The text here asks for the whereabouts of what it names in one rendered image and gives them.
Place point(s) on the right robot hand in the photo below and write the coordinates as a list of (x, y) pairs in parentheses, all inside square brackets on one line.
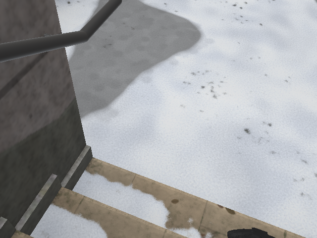
[(248, 233)]

